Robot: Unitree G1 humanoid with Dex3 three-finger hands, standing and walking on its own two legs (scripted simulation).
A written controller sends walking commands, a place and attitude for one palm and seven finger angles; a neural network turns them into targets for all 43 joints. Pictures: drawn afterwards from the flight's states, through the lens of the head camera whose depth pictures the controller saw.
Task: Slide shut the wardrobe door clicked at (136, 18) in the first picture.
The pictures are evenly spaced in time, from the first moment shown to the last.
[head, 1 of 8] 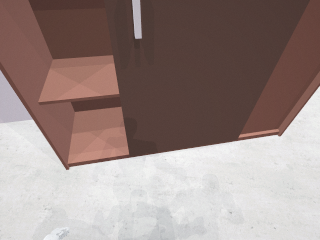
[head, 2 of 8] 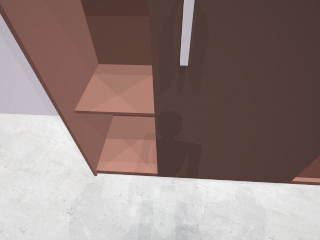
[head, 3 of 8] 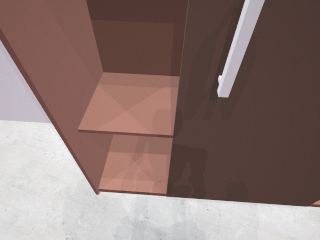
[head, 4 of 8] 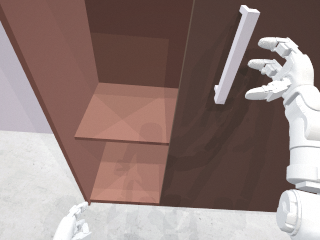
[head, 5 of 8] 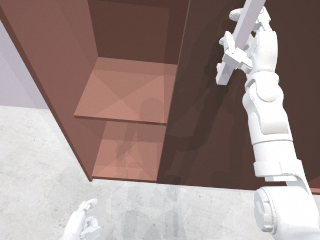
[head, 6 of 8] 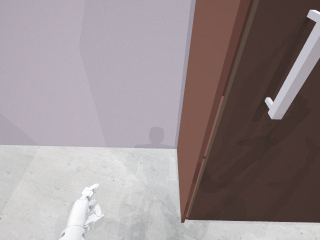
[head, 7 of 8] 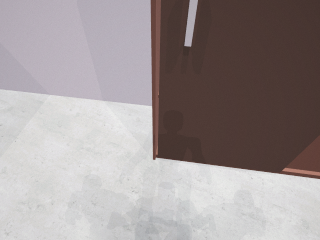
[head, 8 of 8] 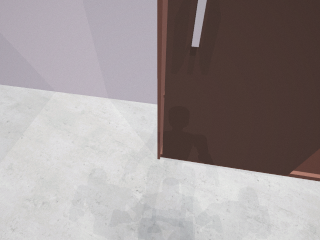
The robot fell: no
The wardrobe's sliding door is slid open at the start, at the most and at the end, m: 0.42 0.42 0.01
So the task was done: yes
